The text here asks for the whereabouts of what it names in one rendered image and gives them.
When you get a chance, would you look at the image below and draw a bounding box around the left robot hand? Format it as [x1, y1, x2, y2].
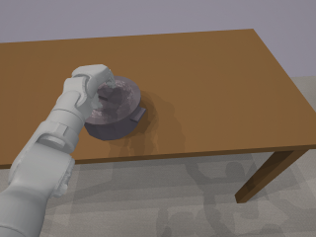
[71, 64, 117, 110]

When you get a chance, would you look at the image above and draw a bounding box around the lid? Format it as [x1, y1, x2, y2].
[85, 75, 141, 126]

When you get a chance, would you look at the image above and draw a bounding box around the table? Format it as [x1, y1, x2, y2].
[0, 29, 316, 203]

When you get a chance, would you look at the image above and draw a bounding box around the pot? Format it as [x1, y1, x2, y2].
[84, 105, 146, 140]

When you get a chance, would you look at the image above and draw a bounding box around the knob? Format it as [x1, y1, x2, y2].
[97, 86, 116, 101]

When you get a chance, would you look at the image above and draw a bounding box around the left robot forearm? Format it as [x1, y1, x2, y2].
[8, 72, 99, 186]

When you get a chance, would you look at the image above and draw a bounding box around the robot left upper arm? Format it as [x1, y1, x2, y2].
[0, 142, 75, 237]

